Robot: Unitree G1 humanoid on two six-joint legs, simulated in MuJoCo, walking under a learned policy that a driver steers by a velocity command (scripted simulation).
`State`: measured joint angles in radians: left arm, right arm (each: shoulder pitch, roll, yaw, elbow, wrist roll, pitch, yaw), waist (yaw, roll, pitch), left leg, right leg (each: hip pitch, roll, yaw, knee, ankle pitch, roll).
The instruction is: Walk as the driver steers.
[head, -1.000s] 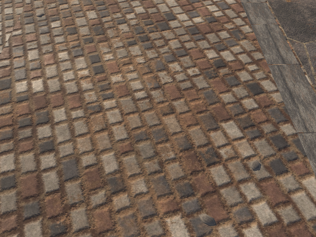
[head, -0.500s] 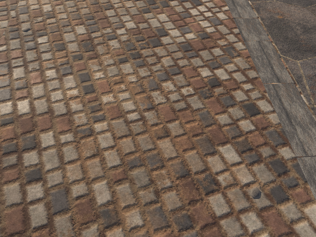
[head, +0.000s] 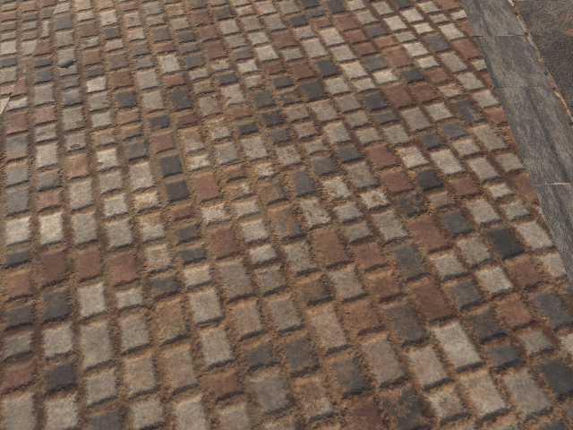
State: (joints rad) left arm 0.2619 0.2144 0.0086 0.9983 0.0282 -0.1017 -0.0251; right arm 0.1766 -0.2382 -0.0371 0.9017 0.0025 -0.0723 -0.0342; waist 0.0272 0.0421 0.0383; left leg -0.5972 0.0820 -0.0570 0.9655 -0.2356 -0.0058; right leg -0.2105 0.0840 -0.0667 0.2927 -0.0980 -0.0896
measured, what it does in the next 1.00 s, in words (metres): walks ahead: left foot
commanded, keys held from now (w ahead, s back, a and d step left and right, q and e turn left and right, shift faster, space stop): no key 0.84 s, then w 0.16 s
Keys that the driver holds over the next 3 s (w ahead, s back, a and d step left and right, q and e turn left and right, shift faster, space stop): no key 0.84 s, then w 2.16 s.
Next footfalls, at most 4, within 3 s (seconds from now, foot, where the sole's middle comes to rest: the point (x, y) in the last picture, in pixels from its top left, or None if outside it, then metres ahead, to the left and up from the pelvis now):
0.16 left None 0.16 0.14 -0.78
1.64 right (343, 397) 0.55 -0.07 -0.78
2.22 left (252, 279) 0.88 0.17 -0.78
2.78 right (336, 193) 1.19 -0.07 -0.78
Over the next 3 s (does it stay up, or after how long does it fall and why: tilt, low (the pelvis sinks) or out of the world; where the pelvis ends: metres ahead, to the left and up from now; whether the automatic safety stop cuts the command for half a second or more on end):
stays up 1.13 0.01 0.00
